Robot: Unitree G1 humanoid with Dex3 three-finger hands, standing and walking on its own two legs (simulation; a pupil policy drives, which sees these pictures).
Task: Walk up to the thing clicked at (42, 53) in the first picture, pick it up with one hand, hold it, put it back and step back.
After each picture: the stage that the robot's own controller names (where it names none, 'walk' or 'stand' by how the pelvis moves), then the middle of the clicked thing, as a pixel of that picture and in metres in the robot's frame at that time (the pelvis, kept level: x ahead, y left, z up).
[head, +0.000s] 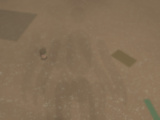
stand; (43, 54) +1.25 +0.42 -0.72
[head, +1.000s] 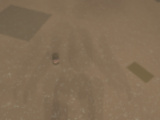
walk; (55, 59) +1.15 +0.20 -0.70
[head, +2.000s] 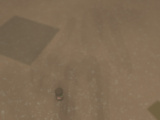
walk; (59, 94) +0.70 +0.16 -0.71
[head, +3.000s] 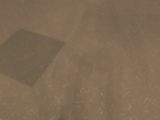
walk; out of the picture +0.44 +0.20 -0.70
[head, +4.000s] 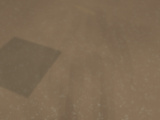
stand; out of the picture +0.40 +0.16 -0.72
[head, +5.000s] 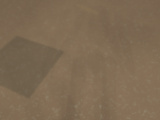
stand; out of the picture +0.38 +0.15 -0.72
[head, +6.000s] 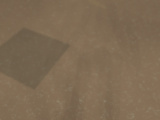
stand; out of the picture +0.40 +0.13 -0.72
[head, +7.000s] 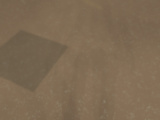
stand; out of the picture +0.40 +0.13 -0.72
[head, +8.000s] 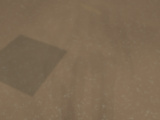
stand; out of the picture +0.39 +0.12 -0.73
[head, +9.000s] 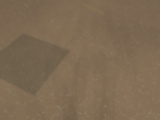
stand; out of the picture +0.39 +0.11 -0.73
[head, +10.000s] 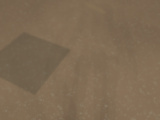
stand; out of the picture +0.39 +0.11 -0.73
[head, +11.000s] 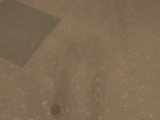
go down; (55, 111) +0.42 +0.13 -0.65
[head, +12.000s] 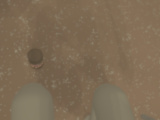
go down; (36, 59) +0.48 +0.20 -0.31
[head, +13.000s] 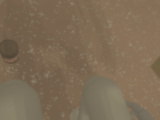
close in; (9, 52) +0.46 +0.22 -0.27
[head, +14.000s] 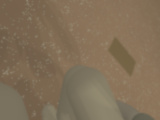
close; out of the picture +0.45 +0.26 -0.22
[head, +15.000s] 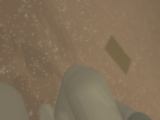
lift; out of the picture +0.44 +0.26 -0.22
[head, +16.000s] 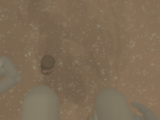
hold; (47, 65) +0.47 +0.17 -0.34
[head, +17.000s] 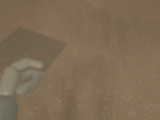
go down; out of the picture +0.42 +0.10 -0.66
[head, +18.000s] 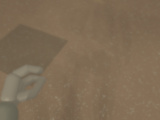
close; out of the picture +0.41 +0.12 -0.68
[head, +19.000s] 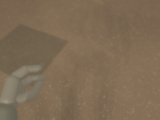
stand; out of the picture +0.41 +0.11 -0.68
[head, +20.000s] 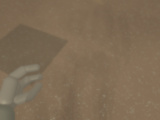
stand; out of the picture +0.42 +0.11 -0.67
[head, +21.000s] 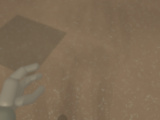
stand; out of the picture +0.41 +0.11 -0.66
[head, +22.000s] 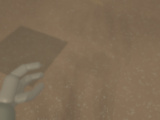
stand; out of the picture +0.41 +0.12 -0.68
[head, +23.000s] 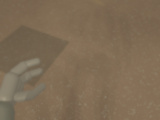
stand; out of the picture +0.42 +0.11 -0.67
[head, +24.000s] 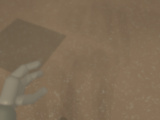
stand; out of the picture +0.41 +0.11 -0.66
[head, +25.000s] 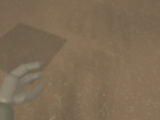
stand; out of the picture +0.42 +0.11 -0.67
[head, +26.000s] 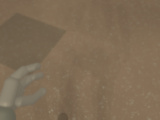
stand; out of the picture +0.42 +0.11 -0.64
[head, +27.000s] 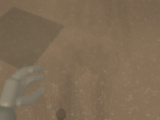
stand; (61, 116) +0.42 +0.12 -0.64
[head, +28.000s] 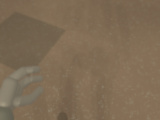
stand; (62, 119) +0.42 +0.11 -0.64
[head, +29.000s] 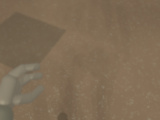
stand; out of the picture +0.42 +0.11 -0.64
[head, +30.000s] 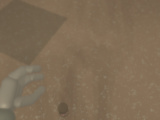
stand; (63, 110) +0.43 +0.11 -0.61
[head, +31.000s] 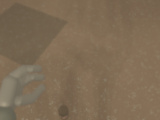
stand; (63, 112) +0.43 +0.11 -0.61
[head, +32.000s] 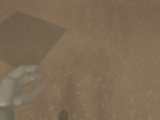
stand; (63, 118) +0.43 +0.11 -0.63
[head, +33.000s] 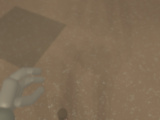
close; (62, 115) +0.42 +0.12 -0.63
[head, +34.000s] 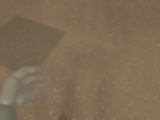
stand; out of the picture +0.42 +0.12 -0.66
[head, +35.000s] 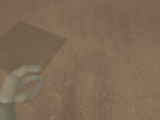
close; out of the picture +0.41 +0.11 -0.67
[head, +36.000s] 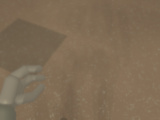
close; out of the picture +0.41 +0.11 -0.66
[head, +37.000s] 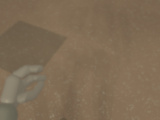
close; out of the picture +0.42 +0.12 -0.67
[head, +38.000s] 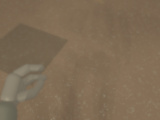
close; out of the picture +0.41 +0.11 -0.67
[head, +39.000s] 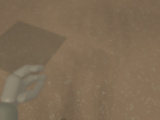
close; out of the picture +0.42 +0.12 -0.67
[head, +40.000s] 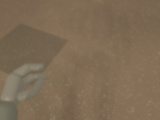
close; out of the picture +0.41 +0.11 -0.67
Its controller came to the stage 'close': yes
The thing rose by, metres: 0.01
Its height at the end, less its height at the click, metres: +0.00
